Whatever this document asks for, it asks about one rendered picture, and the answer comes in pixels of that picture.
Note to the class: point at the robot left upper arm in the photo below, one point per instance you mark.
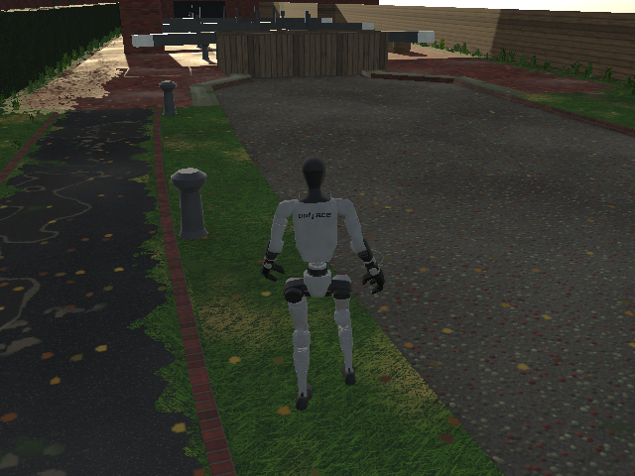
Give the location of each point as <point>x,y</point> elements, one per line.
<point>284,209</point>

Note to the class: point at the robot right forearm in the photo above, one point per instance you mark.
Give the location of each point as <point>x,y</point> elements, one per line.
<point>368,260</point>

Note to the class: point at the robot right foot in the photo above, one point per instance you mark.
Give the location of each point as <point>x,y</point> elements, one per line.
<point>349,377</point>

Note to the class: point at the robot left hand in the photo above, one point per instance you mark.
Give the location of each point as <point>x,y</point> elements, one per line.
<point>267,275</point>

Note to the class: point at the robot right hand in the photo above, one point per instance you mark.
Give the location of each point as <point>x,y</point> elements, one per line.
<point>379,279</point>

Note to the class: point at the robot left forearm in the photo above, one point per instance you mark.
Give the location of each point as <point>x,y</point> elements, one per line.
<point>270,257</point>

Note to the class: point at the humanoid robot torso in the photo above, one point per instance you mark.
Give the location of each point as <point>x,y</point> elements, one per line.
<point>315,226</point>

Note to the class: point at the robot right upper arm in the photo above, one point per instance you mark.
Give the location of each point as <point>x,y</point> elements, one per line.
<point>346,207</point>

